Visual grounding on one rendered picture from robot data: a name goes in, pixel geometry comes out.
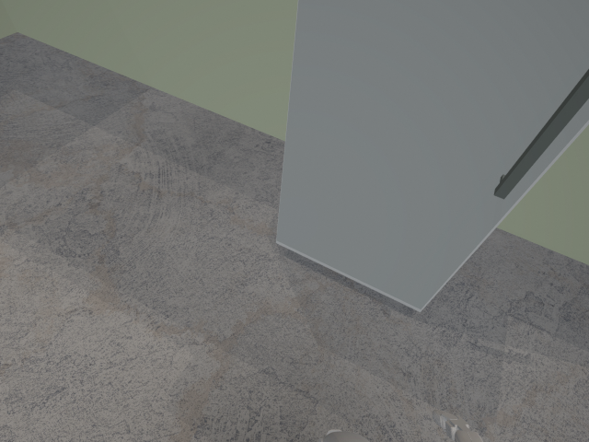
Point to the fridge door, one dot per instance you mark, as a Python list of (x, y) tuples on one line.
[(403, 116)]

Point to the handle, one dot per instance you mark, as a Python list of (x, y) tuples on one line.
[(568, 108)]

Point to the right robot hand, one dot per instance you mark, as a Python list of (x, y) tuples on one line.
[(455, 427)]

